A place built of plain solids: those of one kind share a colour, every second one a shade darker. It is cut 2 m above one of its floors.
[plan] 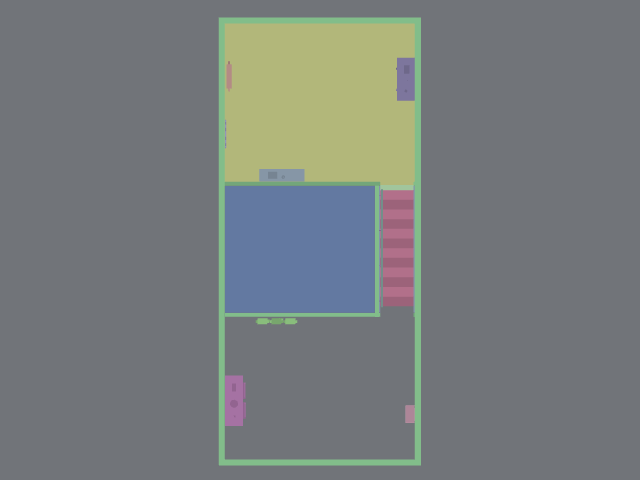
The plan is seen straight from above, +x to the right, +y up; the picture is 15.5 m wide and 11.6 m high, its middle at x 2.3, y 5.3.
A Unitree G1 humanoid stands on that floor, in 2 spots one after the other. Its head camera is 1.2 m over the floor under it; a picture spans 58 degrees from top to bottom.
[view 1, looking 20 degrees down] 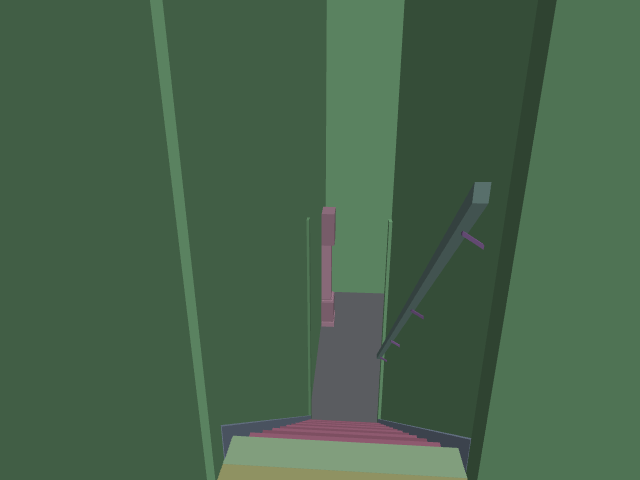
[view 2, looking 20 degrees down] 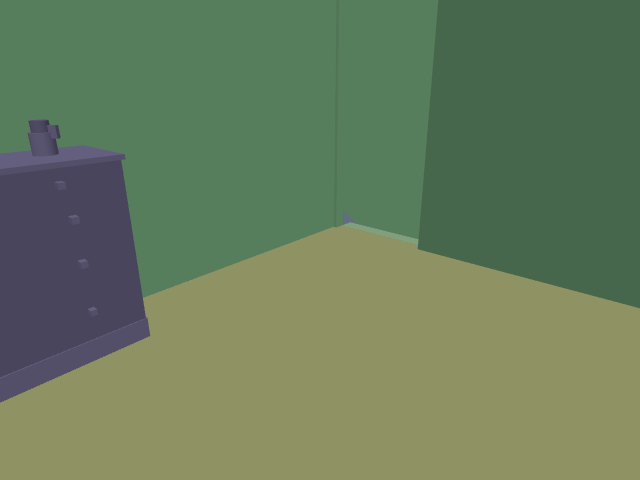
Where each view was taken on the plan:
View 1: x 4.16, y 7.71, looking -86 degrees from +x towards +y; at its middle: wall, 6.60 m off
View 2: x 2.29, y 9.53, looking -49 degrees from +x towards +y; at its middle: upper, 3.51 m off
